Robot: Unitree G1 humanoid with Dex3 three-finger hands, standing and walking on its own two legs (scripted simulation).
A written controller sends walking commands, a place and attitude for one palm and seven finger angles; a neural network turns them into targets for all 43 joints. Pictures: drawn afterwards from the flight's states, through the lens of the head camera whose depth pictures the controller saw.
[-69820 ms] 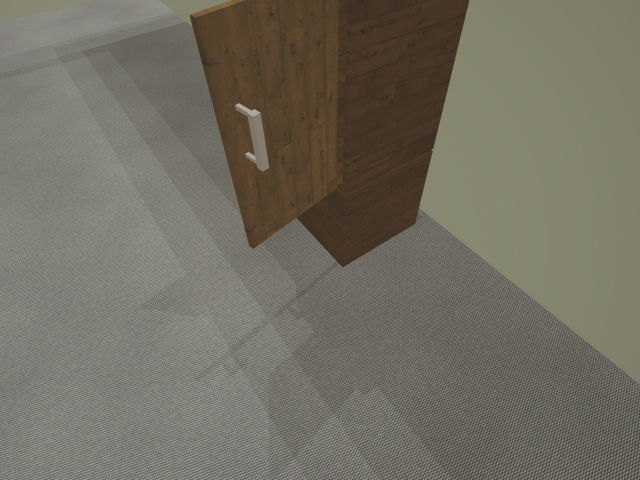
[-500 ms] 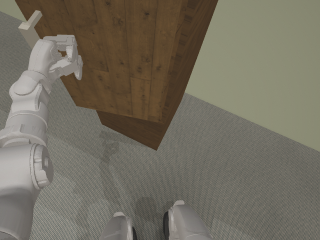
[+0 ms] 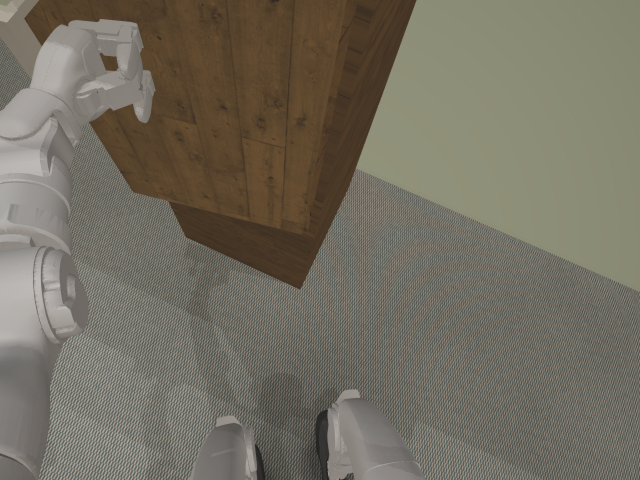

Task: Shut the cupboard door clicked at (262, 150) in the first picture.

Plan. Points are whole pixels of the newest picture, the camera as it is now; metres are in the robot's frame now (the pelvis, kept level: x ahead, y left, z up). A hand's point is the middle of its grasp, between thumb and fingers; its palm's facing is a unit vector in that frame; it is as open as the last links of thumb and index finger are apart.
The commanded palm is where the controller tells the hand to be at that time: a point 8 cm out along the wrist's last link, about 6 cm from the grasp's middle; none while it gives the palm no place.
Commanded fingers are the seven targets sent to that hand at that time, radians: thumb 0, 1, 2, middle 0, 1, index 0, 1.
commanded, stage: push the door shut along its arc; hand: left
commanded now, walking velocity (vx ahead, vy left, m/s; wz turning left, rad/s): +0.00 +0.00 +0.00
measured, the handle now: (52, 58) +0.59 +0.23 +0.09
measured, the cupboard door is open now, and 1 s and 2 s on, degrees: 11 0 0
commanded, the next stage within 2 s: pull the fist back off the door in 0.12 s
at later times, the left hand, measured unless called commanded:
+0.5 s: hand (183, 72) +0.58 +0.10 +0.08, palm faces +0.10 -0.99 -0.06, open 3.0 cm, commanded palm +0.55 +0.14 +0.09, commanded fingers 0.00 0.90 0.90 -1.30 -1.50 -1.30 -1.50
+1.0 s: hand (186, 132) +0.49 +0.09 +0.09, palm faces +0.08 -1.00 +0.00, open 3.1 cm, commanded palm +0.46 +0.14 +0.09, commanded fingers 0.00 0.90 0.90 -1.30 -1.50 -1.30 -1.50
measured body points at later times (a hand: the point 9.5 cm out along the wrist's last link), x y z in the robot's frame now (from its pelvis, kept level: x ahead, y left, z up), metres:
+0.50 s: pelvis +0.00 +0.00 -0.01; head +0.16 +0.00 +0.41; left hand +0.57 +0.15 +0.09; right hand -0.05 -0.24 -0.12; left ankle +0.00 +0.09 -0.66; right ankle +0.04 -0.12 -0.66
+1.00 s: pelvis +0.01 -0.02 +0.02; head +0.12 -0.01 +0.46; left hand +0.48 +0.15 +0.09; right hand +0.03 -0.29 -0.09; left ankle +0.00 +0.09 -0.66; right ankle +0.04 -0.12 -0.66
